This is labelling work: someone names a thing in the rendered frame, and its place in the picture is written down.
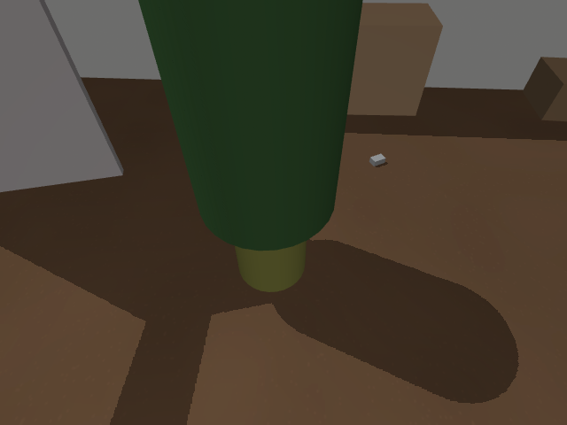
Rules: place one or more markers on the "potted plant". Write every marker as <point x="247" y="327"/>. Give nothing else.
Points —
<point x="259" y="91"/>

